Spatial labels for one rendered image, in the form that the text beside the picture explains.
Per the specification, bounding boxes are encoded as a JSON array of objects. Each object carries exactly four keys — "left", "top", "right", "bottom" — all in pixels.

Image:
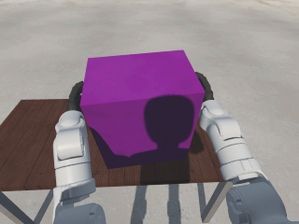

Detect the left robot forearm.
[{"left": 52, "top": 110, "right": 96, "bottom": 224}]

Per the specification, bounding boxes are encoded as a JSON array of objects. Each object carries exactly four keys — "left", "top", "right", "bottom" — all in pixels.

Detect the robot left hand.
[{"left": 65, "top": 81, "right": 84, "bottom": 115}]

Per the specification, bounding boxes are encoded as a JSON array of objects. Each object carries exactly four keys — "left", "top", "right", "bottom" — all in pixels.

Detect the robot right hand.
[{"left": 195, "top": 72, "right": 214, "bottom": 102}]

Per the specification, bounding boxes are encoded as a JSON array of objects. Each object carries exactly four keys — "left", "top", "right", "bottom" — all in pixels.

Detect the left robot upper arm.
[{"left": 54, "top": 203, "right": 107, "bottom": 224}]

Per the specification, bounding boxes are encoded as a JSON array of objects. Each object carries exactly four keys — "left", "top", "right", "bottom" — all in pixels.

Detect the right robot upper arm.
[{"left": 225, "top": 182, "right": 299, "bottom": 224}]

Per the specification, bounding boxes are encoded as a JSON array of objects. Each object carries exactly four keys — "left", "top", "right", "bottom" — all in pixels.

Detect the table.
[{"left": 0, "top": 99, "right": 234, "bottom": 224}]

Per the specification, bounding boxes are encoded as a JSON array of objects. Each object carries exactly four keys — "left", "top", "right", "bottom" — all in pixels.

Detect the carton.
[{"left": 79, "top": 49, "right": 206, "bottom": 169}]

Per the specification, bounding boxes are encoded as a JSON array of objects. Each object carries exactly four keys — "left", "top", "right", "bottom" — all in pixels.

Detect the right robot forearm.
[{"left": 199, "top": 100, "right": 287, "bottom": 216}]

